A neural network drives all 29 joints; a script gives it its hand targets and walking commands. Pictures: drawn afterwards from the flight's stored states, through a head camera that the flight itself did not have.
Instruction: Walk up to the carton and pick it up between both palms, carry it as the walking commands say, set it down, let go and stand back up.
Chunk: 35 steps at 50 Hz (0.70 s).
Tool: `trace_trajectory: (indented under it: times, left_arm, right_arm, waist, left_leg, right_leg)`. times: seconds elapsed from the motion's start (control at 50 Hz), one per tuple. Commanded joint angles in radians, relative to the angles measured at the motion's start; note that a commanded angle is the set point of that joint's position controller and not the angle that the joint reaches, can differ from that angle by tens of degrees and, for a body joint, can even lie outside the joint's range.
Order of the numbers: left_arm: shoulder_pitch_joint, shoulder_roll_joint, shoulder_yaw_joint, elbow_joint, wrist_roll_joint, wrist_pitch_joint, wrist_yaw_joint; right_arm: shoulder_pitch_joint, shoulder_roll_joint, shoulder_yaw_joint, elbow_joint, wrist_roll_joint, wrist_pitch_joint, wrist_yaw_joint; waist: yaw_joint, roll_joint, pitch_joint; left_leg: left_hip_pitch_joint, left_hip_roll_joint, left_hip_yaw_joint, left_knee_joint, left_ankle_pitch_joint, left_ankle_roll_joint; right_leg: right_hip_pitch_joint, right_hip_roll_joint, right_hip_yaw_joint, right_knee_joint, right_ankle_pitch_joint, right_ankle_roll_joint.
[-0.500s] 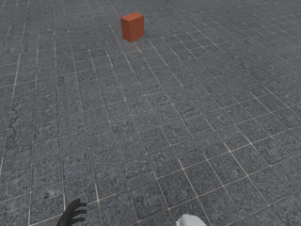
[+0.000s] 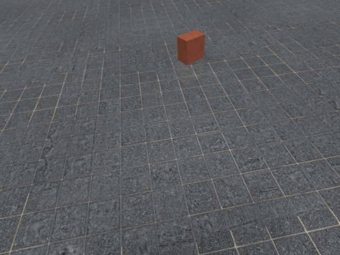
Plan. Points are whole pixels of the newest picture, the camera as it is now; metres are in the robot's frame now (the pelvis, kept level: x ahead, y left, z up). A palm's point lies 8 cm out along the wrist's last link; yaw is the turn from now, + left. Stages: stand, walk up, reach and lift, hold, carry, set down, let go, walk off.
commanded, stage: walk up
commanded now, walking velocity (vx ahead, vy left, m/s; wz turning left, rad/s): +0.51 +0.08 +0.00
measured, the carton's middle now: (190, 47) +2.30 -0.08 -0.63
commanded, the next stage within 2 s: none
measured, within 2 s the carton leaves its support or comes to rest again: neither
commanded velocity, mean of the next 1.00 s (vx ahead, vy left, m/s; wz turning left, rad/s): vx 0.50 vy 0.03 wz -0.01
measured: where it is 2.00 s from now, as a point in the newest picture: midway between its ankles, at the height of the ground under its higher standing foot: (193, 166)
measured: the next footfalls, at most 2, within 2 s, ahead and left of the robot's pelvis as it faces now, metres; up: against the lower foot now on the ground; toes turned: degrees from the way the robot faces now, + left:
left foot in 0.08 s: +0.13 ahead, +0.15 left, +0.00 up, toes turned +4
right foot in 0.52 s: +0.36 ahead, -0.15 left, +0.00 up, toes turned -5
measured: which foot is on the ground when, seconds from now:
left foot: up 0.00-0.06, down 0.08-0.52, up 0.54-0.98, down 1.00-1.00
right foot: down 0.00-0.08, up 0.10-0.50, down 0.52-1.00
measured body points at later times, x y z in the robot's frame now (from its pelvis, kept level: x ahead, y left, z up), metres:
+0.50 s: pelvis +0.22 -0.02 -0.01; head +0.26 -0.01 +0.44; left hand +0.45 +0.20 -0.11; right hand +0.17 -0.27 -0.14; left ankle +0.09 +0.15 -0.73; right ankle +0.31 -0.15 -0.72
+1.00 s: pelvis +0.44 -0.01 -0.01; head +0.47 +0.00 +0.44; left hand +0.41 +0.25 -0.15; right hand +0.57 -0.26 -0.13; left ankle +0.53 +0.11 -0.73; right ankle +0.33 -0.15 -0.73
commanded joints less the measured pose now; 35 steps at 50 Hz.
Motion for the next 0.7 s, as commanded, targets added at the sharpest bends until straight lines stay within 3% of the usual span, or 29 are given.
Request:
trace_trajectory:
  times: [0.0, 0.02, 0.04, 0.06, 0.08, 0.1, 0.12, 0.16, 0.18, 0.2, 0.22, 0.24, 0.3, 0.32, 0.36, 0.38, 0.4, 0.42, 0.44, 0.46, 0.48, 0.52, 0.54, 0.56, 0.58, 0.6, 0.62, 0.66, 0.68]
  left_arm:
    - [-0.122, 0.153, 0.033, -0.091, 0.001, -0.013, 0.001]
    - [-0.124, 0.086, 0.026, -0.102, -0.002, -0.02, 0.0]
    - [-0.13, 0.077, 0.017, -0.133, -0.002, -0.018, 0.001]
    - [-0.114, 0.086, 0.022, -0.088, 0.0, -0.01, 0.002]
    - [-0.117, 0.083, 0.013, -0.067, -0.004, 0.004, 0.001]
    - [-0.154, 0.072, 0.008, -0.088, 0.008, -0.008, -0.001]
    - [-0.188, 0.076, -0.002, -0.079, 0.005, -0.009, -0.004]
    - [-0.231, 0.043, -0.002, -0.083, 0.015, 0.001, -0.011]
    - [-0.229, 0.029, -0.013, -0.095, 0.019, 0.006, -0.018]
    - [-0.25, 0.045, -0.009, -0.108, 0.019, 0.009, -0.026]
    - [-0.287, 0.028, -0.021, -0.107, 0.016, 0.012, -0.034]
    - [-0.326, 0.03, -0.007, -0.12, 0.022, 0.016, -0.035]
    - [-0.424, 0.039, 0.003, -0.147, 0.025, 0.031, -0.056]
    - [-0.448, 0.012, -0.011, -0.156, 0.014, 0.025, -0.057]
    - [-0.474, 0.034, -0.009, -0.151, 0.008, 0.022, -0.061]
    - [-0.451, 0.042, -0.006, -0.159, 0.007, 0.022, -0.056]
    - [-0.373, 0.045, -0.003, -0.131, 0.016, 0.014, -0.059]
    - [-0.245, 0.062, 0.004, -0.084, 0.025, 0.005, -0.05]
    - [-0.049, 0.18, 0.037, 0.001, 0.032, -0.009, -0.04]
    - [0.082, 0.248, 0.079, 0.032, 0.045, -0.01, -0.024]
    - [0.115, 0.274, 0.071, 0.017, 0.027, -0.006, -0.016]
    - [-0.005, 0.247, 0.056, -0.013, 0.022, -0.016, 0.007]
    - [-0.063, 0.202, 0.041, -0.033, 0.024, -0.016, 0.001]
    - [-0.124, 0.167, 0.032, -0.051, 0.013, -0.024, 0.0]
    - [-0.16, 0.161, 0.035, -0.058, 0.015, -0.026, 0.005]
    - [-0.172, 0.133, 0.032, -0.067, 0.015, -0.032, 0.0]
    - [-0.162, 0.124, 0.02, -0.06, 0.015, -0.037, -0.006]
    - [-0.104, 0.14, 0.016, -0.06, 0.008, -0.035, -0.002]
    - [-0.087, 0.135, 0.022, -0.07, 0.01, -0.036, 0.0]
  right_arm:
    - [0.209, -0.137, -0.045, 0.035, -0.027, -0.045, -0.014]
    - [0.356, -0.22, -0.07, 0.081, -0.045, -0.051, -0.028]
    - [0.435, -0.294, -0.085, 0.085, -0.04, -0.054, -0.034]
    - [0.365, -0.258, -0.08, 0.081, -0.042, -0.054, -0.043]
    - [0.33, -0.22, -0.07, 0.075, -0.039, -0.062, -0.044]
    - [0.308, -0.186, -0.06, 0.073, -0.036, -0.075, -0.043]
    - [0.271, -0.166, -0.054, 0.07, -0.035, -0.081, -0.05]
    - [0.321, -0.097, -0.036, 0.087, -0.037, -0.083, -0.049]
    - [0.29, -0.106, -0.038, 0.096, -0.034, -0.075, -0.054]
    - [0.292, -0.124, -0.038, 0.071, -0.03, -0.077, -0.052]
    - [0.302, -0.145, -0.047, 0.098, -0.028, -0.071, -0.052]
    - [0.337, -0.119, -0.04, 0.094, -0.028, -0.079, -0.05]
    - [0.355, -0.18, -0.069, 0.089, -0.035, -0.069, -0.061]
    - [0.328, -0.146, -0.06, 0.087, -0.033, -0.065, -0.058]
    - [0.314, -0.146, -0.063, 0.093, -0.035, -0.058, -0.067]
    - [0.253, -0.169, -0.07, 0.062, -0.031, -0.055, -0.064]
    - [0.19, -0.171, -0.071, 0.042, -0.025, -0.055, -0.06]
    - [0.177, -0.148, -0.061, 0.031, -0.019, -0.049, -0.049]
    - [0.134, -0.164, -0.061, 0.013, -0.015, -0.054, -0.041]
    - [0.21, -0.051, -0.027, -0.017, -0.018, -0.058, -0.044]
    - [0.186, -0.064, -0.039, -0.054, -0.016, -0.057, -0.036]
    - [0.074, -0.093, -0.051, -0.072, -0.033, -0.042, -0.027]
    - [0.1, -0.063, -0.057, -0.04, -0.035, -0.03, -0.024]
    - [0.124, -0.075, -0.062, -0.029, -0.038, -0.024, -0.02]
    - [0.135, -0.053, -0.058, -0.028, -0.032, -0.02, -0.015]
    - [0.11, -0.056, -0.049, -0.035, -0.034, -0.017, -0.008]
    - [0.067, -0.064, -0.053, -0.013, -0.034, -0.008, -0.003]
    - [0.02, -0.062, -0.042, -0.036, -0.032, 0.009, 0.006]
    - [-0.007, -0.057, -0.05, -0.051, -0.029, 0.017, 0.005]
  waist:
    - [-0.176, -0.021, -0.051]
    - [-0.218, 0.265, -0.146]
    - [-0.214, 0.31, -0.199]
    - [-0.174, 0.128, -0.164]
    - [-0.158, 0.055, -0.14]
    - [-0.153, 0.147, -0.135]
    - [-0.158, 0.155, -0.138]
    - [-0.148, 0.107, -0.114]
    - [-0.141, 0.195, -0.1]
    - [-0.148, 0.166, -0.105]
    - [-0.15, 0.232, -0.093]
    - [-0.148, 0.144, -0.036]
    - [-0.166, 0.128, -0.006]
    - [-0.159, 0.149, 0.013]
    - [-0.154, 0.161, 0.027]
    - [-0.122, 0.174, 0.001]
    - [-0.066, 0.216, -0.014]
    - [-0.005, 0.184, -0.088]
    - [0.096, 0.013, -0.211]
    - [0.12, -0.314, -0.296]
    - [0.105, -0.373, -0.328]
    - [0.044, -0.191, -0.132]
    - [-0.011, -0.057, -0.015]
    - [-0.041, -0.058, 0.02]
    - [-0.041, -0.157, 0.006]
    - [-0.046, -0.144, -0.02]
    - [-0.06, -0.101, 0.044]
    - [-0.038, -0.166, 0.072]
    - [-0.042, -0.109, 0.119]
  left_leg:
    - [0.411, 0.012, -0.021, -0.369, 0.061, 0.045]
    - [0.591, 0.275, -0.382, -0.512, 0.029, 0.114]
    - [0.708, 0.395, -0.622, -0.57, 0.138, 0.166]
    - [0.657, 0.368, -0.564, -0.509, 0.289, 0.127]
    - [0.636, 0.325, -0.472, -0.486, 0.475, 0.123]
    - [0.605, 0.254, -0.415, -0.453, 0.68, 0.144]
    - [0.625, 0.235, -0.34, -0.431, 0.763, 0.14]
    - [0.542, 0.216, -0.279, -0.433, 0.773, 0.137]
    - [0.502, 0.215, -0.223, -0.46, 0.651, 0.155]
    - [0.488, 0.202, -0.217, -0.483, 0.603, 0.159]
    - [0.477, 0.214, -0.209, -0.5, 0.583, 0.158]
    - [0.464, 0.243, -0.254, -0.547, 0.547, 0.17]
    - [0.463, 0.302, -0.269, -0.556, 0.575, 0.195]
    - [0.46, 0.25, -0.208, -0.55, 0.511, 0.18]
    - [0.457, 0.257, -0.184, -0.562, 0.477, 0.164]
    - [0.385, 0.25, -0.14, -0.524, 0.485, 0.149]
    - [0.305, 0.194, -0.046, -0.435, 0.489, 0.121]
    - [0.22, 0.112, 0.035, -0.28, 0.507, 0.087]
    - [0.069, 0.067, 0.064, -0.001, 0.45, 0.051]
    - [-0.183, -0.03, 0.066, 0.264, -0.102, 0.023]
    - [-0.272, -0.051, -0.014, 0.439, -0.309, 0.04]
    - [-0.352, 0.012, -0.083, 0.523, -0.191, 0.055]
    - [-0.332, 0.03, -0.097, 0.502, -0.103, 0.05]
    - [-0.277, 0.039, -0.091, 0.459, -0.02, 0.042]
    - [-0.259, 0.037, -0.107, 0.431, -0.017, 0.041]
    - [-0.211, 0.045, -0.066, 0.399, -0.017, 0.031]
    - [-0.191, 0.054, -0.056, 0.385, 0.0, 0.033]
    - [-0.183, 0.028, -0.021, 0.318, 0.045, 0.015]
    - [-0.142, 0.039, -0.019, 0.298, 0.085, 0.003]
  right_leg:
    - [-0.247, -0.105, 0.087, 0.058, 0.246, -0.057]
    - [-0.467, 0.034, -0.037, 0.487, -0.013, -0.004]
    - [-0.583, 0.072, 0.057, 0.637, -0.157, -0.007]
    - [-0.578, 0.025, 0.146, 0.684, -0.102, -0.005]
    - [-0.553, 0.014, 0.141, 0.681, -0.05, -0.004]
    - [-0.55, 0.009, 0.122, 0.661, -0.036, 0.005]
    - [-0.595, -0.007, 0.115, 0.633, -0.022, 0.006]
    - [-0.56, -0.021, 0.067, 0.607, 0.002, 0.017]
    - [-0.547, -0.026, 0.047, 0.557, -0.005, 0.029]
    - [-0.539, -0.005, 0.023, 0.532, 0.008, 0.029]
    - [-0.533, -0.001, -0.004, 0.464, 0.018, 0.029]
    - [-0.573, -0.009, 0.01, 0.485, 0.05, 0.031]
    - [-0.614, -0.033, 0.028, 0.422, 0.097, 0.047]
    - [-0.587, -0.004, 0.005, 0.341, 0.105, 0.044]
    - [-0.548, -0.019, 0.015, 0.242, 0.133, 0.038]
    - [-0.41, -0.01, 0.012, 0.144, 0.138, 0.031]
    - [-0.243, 0.025, -0.032, 0.018, 0.156, 0.017]
    - [-0.038, 0.052, -0.053, -0.037, 0.237, 0.003]
    - [0.22, 0.006, -0.01, -0.015, 0.257, -0.029]
    - [0.39, -0.282, 0.361, -0.1, 0.258, -0.118]
    - [0.37, -0.399, 0.624, -0.202, 0.248, -0.199]
    - [0.227, -0.365, 0.554, -0.263, 0.184, -0.191]
    - [0.085, -0.358, 0.556, -0.288, 0.173, -0.144]
    - [-0.008, -0.294, 0.44, -0.271, 0.314, -0.108]
    - [0.037, -0.26, 0.379, -0.219, 0.401, -0.093]
    - [-0.02, -0.261, 0.332, -0.245, 0.446, -0.106]
    - [-0.092, -0.247, 0.325, -0.273, 0.405, -0.108]
    - [-0.122, -0.25, 0.33, -0.324, 0.33, -0.113]
    - [-0.2, -0.263, 0.32, -0.38, 0.276, -0.109]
